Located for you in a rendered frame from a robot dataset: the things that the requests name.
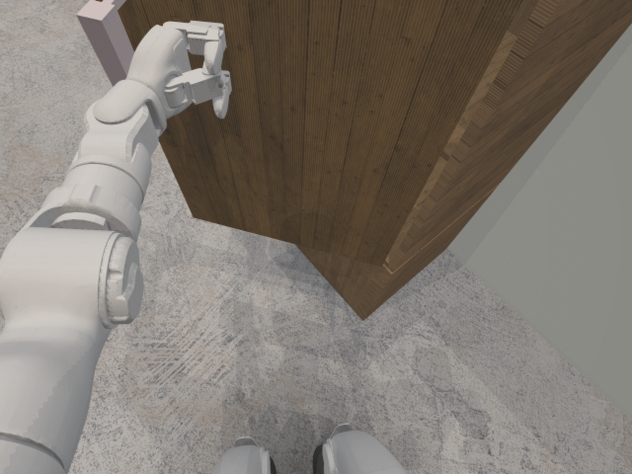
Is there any robot right thigh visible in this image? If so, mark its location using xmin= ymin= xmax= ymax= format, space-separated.
xmin=322 ymin=431 xmax=408 ymax=474

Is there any cupboard door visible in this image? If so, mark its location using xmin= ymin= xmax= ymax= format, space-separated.
xmin=96 ymin=0 xmax=522 ymax=267

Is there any robot left upper arm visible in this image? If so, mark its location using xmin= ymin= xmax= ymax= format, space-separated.
xmin=0 ymin=227 xmax=144 ymax=474

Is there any left robot hand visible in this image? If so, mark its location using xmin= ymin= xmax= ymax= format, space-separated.
xmin=125 ymin=21 xmax=232 ymax=119

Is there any robot left shin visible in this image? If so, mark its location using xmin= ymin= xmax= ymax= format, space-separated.
xmin=234 ymin=436 xmax=260 ymax=448

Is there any handle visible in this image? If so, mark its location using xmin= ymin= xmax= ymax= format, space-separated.
xmin=76 ymin=0 xmax=134 ymax=87

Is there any robot left forearm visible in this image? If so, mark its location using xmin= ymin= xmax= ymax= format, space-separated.
xmin=0 ymin=80 xmax=167 ymax=320

